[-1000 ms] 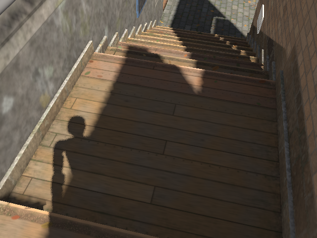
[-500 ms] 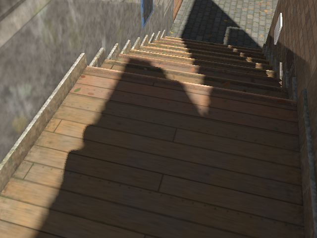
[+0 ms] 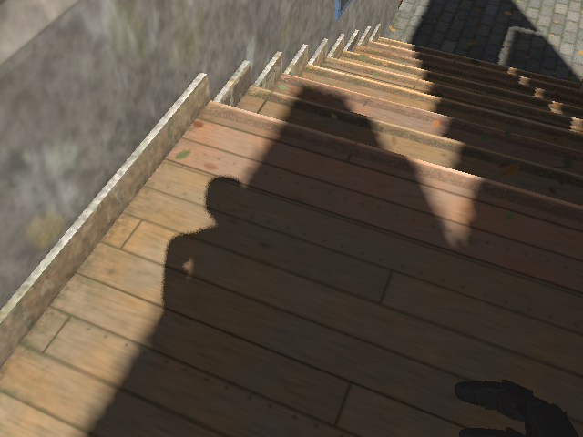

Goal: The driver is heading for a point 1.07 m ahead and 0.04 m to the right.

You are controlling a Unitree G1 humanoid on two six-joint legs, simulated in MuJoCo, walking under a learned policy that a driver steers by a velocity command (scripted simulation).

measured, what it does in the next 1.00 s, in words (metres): goes down: right foot, then right foot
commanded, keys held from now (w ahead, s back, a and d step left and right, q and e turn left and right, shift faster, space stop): no key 0.44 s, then w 0.56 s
